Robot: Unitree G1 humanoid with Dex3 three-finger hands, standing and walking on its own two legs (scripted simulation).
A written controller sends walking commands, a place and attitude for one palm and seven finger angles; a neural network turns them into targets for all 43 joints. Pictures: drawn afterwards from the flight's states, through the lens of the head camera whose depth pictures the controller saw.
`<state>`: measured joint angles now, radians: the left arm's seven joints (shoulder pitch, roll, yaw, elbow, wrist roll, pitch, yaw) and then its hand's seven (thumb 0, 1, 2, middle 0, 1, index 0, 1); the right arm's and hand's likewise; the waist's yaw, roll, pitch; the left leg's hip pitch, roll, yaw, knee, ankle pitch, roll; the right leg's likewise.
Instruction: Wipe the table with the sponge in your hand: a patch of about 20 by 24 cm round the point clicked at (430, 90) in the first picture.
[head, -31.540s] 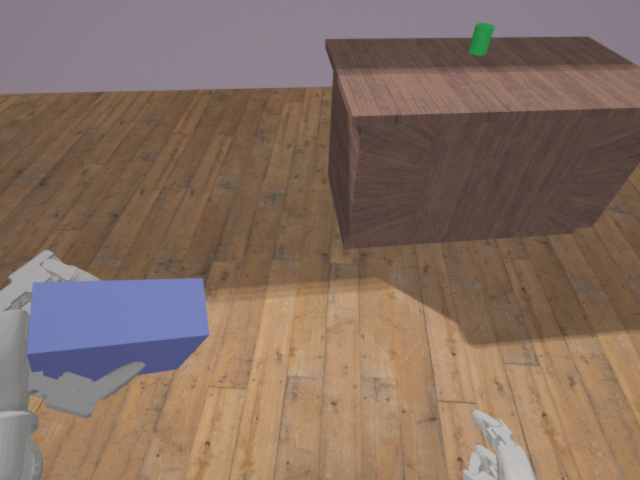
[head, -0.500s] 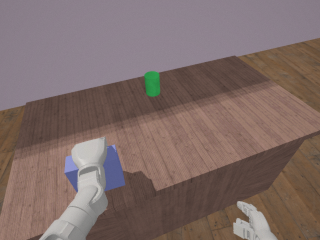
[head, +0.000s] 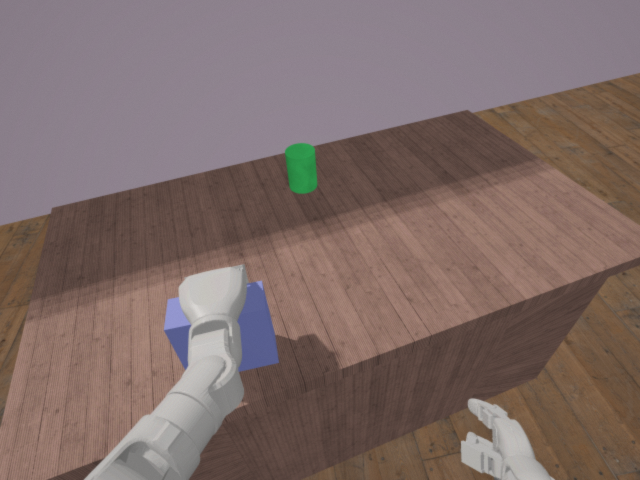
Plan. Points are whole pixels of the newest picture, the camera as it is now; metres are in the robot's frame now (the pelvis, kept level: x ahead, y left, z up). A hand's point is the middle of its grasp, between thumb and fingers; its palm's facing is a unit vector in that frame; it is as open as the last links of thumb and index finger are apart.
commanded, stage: wipe forward along the third lane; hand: left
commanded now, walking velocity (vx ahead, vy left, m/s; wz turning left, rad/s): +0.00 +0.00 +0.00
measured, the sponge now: (229, 341) +0.32 +0.19 -0.04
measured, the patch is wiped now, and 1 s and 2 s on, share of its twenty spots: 1.00 1.00 1.00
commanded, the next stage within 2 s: wipe back along the third lane in 1.72 s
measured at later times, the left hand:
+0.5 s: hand (235, 298) +0.36 +0.18 +0.02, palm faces -0.07 -0.03 -1.00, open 10.0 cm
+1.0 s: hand (232, 271) +0.42 +0.20 +0.02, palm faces -0.10 +0.00 -1.00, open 10.0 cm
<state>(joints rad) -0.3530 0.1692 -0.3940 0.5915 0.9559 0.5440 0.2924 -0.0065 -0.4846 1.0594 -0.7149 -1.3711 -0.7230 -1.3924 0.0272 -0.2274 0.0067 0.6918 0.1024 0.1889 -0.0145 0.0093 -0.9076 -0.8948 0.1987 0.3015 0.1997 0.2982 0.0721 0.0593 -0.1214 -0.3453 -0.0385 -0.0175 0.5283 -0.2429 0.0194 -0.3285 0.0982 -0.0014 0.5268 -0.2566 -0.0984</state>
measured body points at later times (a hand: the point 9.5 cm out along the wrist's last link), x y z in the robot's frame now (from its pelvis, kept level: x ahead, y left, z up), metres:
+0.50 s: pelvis -0.01 +0.00 +0.00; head -0.01 -0.03 +0.45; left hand +0.36 +0.18 +0.07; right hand +0.17 -0.24 -0.12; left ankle +0.02 +0.11 -0.73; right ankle +0.01 -0.06 -0.73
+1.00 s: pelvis -0.01 +0.00 -0.01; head +0.02 -0.02 +0.44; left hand +0.42 +0.20 +0.07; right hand +0.09 -0.26 -0.14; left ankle +0.02 +0.11 -0.73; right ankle +0.01 -0.06 -0.73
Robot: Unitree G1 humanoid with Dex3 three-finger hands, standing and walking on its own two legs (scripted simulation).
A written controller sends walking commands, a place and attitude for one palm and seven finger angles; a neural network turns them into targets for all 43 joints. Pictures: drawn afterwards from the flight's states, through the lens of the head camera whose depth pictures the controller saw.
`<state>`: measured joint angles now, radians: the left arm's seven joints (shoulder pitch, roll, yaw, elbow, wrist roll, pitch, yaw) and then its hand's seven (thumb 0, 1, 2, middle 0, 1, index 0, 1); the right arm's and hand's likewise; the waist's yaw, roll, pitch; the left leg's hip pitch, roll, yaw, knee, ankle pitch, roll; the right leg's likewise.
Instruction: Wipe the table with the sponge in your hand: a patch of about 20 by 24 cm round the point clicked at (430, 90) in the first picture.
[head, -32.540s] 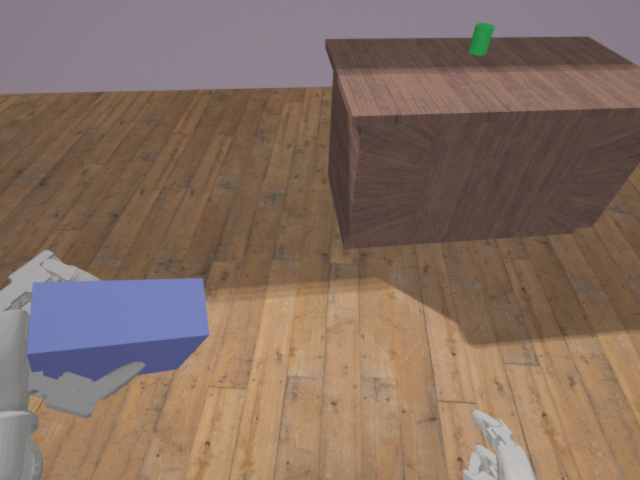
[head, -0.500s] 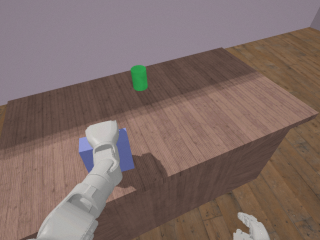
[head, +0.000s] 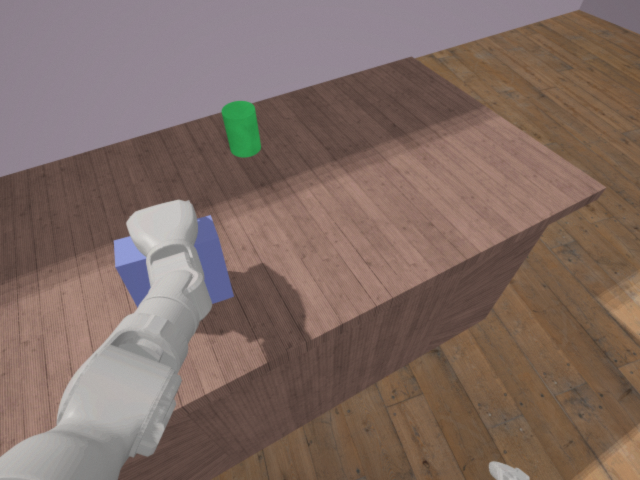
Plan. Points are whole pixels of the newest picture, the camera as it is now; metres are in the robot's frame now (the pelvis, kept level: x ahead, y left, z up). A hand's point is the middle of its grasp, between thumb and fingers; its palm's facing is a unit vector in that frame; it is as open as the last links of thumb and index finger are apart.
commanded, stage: wipe forward along the third lane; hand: left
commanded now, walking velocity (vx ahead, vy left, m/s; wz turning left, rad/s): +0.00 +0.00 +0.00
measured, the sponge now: (182, 280) +0.41 +0.22 -0.03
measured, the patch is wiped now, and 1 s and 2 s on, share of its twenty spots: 1.00 1.00 1.00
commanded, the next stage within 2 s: wipe back along the third lane in 0.72 s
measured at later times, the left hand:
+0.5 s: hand (164, 229) +0.47 +0.24 +0.03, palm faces -0.10 +0.00 -0.99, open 10.0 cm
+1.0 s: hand (150, 214) +0.50 +0.27 +0.03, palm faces -0.07 +0.00 -1.00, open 10.0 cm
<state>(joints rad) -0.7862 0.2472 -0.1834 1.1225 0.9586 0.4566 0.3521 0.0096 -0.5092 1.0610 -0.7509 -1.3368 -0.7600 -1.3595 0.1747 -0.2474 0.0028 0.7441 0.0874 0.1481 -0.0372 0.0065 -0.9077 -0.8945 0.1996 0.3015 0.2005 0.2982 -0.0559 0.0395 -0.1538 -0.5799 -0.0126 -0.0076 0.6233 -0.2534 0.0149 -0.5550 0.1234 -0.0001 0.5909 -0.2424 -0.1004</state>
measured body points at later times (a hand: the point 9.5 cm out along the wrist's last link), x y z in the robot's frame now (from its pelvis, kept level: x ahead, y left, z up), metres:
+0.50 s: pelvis +0.01 +0.02 +0.00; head +0.07 +0.03 +0.44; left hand +0.47 +0.24 +0.08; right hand +0.09 -0.24 -0.13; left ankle +0.03 +0.11 -0.72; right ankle +0.02 -0.05 -0.72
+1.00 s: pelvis +0.02 +0.05 -0.01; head +0.10 +0.07 +0.43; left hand +0.50 +0.27 +0.08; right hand +0.04 -0.21 -0.14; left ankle +0.03 +0.11 -0.72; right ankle +0.02 -0.05 -0.72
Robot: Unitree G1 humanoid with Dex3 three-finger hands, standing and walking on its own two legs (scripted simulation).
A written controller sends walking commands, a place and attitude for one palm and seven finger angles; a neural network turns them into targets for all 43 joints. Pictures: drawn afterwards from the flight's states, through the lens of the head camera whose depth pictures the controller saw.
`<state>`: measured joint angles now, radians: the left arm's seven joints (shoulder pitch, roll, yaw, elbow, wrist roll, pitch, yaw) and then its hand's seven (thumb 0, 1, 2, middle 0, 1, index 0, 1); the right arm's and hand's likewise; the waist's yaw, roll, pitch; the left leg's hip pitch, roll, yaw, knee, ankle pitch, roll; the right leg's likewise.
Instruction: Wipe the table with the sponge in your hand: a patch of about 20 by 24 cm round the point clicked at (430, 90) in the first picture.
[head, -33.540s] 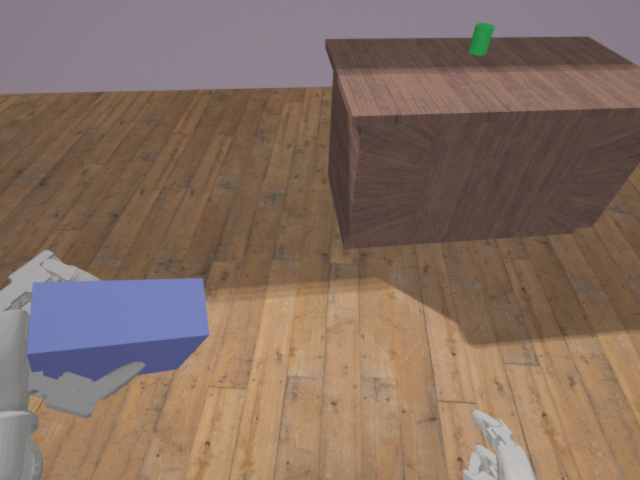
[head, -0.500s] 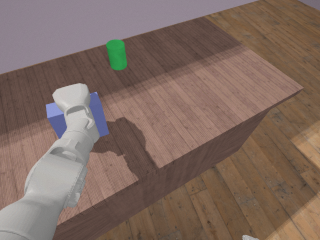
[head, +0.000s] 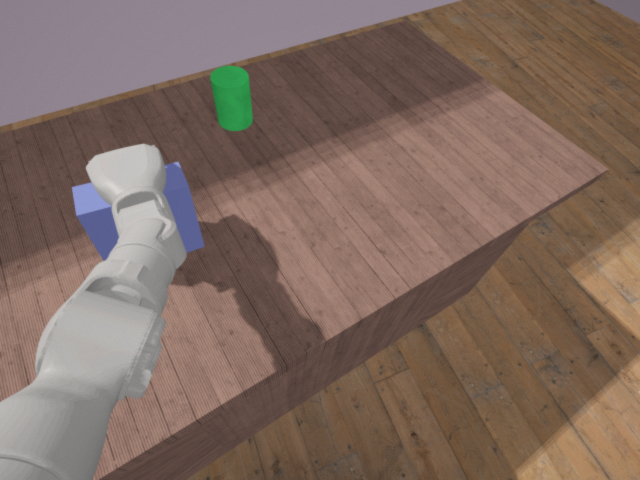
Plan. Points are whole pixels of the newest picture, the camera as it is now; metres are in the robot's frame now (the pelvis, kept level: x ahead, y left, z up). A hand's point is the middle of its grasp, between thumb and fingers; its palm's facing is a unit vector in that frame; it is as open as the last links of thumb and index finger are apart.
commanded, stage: wipe back along the third lane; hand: left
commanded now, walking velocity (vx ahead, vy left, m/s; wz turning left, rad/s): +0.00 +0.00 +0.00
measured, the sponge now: (149, 230) +0.47 +0.23 -0.02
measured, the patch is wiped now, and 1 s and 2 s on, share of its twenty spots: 1.00 1.00 1.00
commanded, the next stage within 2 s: slide back across to the middle lane in 1.58 s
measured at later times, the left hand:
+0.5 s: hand (146, 229) +0.43 +0.21 +0.04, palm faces -0.04 -0.02 -1.00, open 10.0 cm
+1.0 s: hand (170, 262) +0.38 +0.18 +0.04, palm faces -0.04 -0.02 -1.00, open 10.0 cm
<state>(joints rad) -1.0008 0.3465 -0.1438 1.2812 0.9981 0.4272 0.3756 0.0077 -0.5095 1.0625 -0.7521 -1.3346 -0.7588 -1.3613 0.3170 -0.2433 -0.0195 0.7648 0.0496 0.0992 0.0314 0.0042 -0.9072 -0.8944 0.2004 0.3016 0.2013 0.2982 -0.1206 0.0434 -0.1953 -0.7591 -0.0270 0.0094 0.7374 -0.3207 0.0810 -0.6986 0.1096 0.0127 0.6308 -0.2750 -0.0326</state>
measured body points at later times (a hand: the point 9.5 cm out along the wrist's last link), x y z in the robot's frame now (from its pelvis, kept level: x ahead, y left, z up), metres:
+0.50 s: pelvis +0.02 +0.01 +0.01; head +0.05 +0.03 +0.46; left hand +0.43 +0.21 +0.09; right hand +0.18 -0.21 -0.10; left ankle +0.01 +0.06 -0.71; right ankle +0.00 -0.11 -0.71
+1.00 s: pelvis +0.01 -0.01 +0.02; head +0.01 -0.02 +0.47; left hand +0.38 +0.17 +0.09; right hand +0.19 -0.24 -0.09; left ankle +0.01 +0.06 -0.71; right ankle +0.00 -0.11 -0.71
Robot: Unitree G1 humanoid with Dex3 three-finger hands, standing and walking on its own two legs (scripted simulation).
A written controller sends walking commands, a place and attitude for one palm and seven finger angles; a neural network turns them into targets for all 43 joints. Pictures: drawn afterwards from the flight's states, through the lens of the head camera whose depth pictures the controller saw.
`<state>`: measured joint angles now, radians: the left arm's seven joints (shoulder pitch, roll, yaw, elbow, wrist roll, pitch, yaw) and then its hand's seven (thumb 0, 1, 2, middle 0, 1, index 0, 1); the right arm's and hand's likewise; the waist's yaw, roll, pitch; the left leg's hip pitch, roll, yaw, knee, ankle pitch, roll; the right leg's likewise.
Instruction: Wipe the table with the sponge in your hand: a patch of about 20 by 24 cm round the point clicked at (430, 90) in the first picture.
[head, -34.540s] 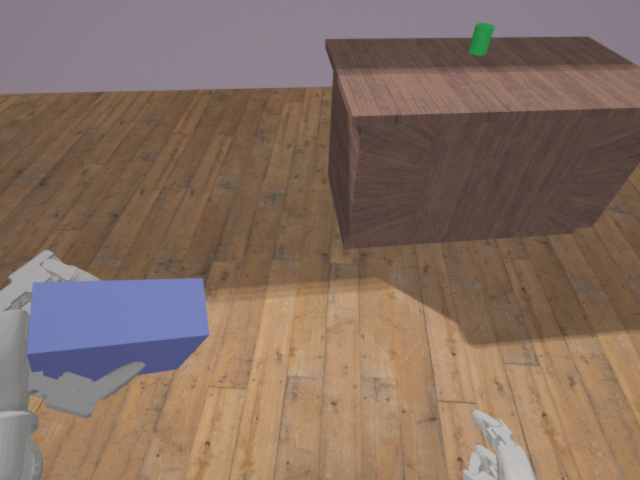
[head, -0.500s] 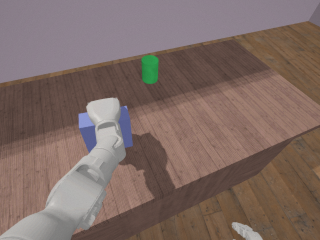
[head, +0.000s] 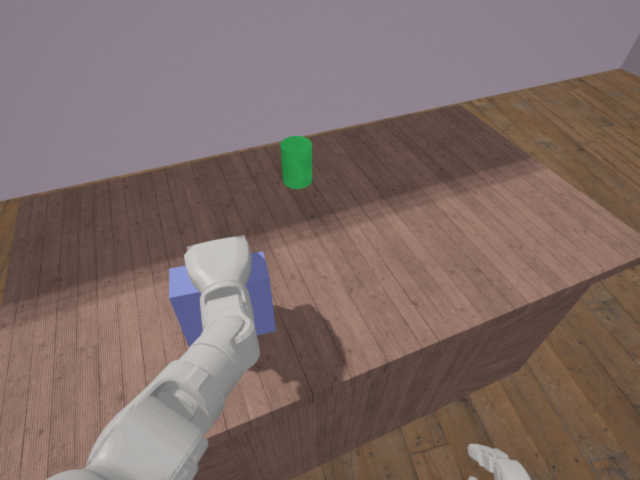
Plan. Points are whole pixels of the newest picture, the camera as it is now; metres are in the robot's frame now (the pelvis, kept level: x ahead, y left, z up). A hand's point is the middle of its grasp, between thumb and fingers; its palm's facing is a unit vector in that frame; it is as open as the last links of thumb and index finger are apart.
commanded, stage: wipe back along the third lane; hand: left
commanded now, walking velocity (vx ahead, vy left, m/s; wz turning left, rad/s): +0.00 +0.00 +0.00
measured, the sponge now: (228, 310) +0.37 +0.18 -0.04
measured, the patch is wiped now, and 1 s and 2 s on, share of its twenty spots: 1.00 1.00 1.00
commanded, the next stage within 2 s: slide back across to the middle lane in 0.58 s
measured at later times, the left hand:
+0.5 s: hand (233, 315) +0.33 +0.15 +0.02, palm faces -0.04 -0.03 -1.00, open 10.0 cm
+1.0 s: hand (225, 328) +0.31 +0.16 +0.02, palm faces -0.03 -0.09 -1.00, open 10.0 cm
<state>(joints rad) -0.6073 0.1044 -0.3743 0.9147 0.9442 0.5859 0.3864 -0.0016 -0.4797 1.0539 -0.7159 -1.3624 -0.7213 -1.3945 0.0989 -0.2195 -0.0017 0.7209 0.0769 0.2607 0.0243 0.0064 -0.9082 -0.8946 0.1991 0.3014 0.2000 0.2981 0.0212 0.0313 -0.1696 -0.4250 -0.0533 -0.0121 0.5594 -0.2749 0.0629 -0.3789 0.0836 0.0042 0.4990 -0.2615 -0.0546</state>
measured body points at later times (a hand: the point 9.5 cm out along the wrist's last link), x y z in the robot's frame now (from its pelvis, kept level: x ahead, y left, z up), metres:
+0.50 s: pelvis -0.01 -0.02 +0.00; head -0.03 -0.04 +0.45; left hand +0.33 +0.15 +0.07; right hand +0.20 -0.24 -0.09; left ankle +0.00 +0.08 -0.73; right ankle -0.01 -0.09 -0.73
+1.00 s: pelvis -0.01 -0.03 +0.00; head -0.03 -0.06 +0.45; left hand +0.31 +0.16 +0.07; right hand +0.21 -0.26 -0.08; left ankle +0.00 +0.08 -0.73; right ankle -0.01 -0.09 -0.73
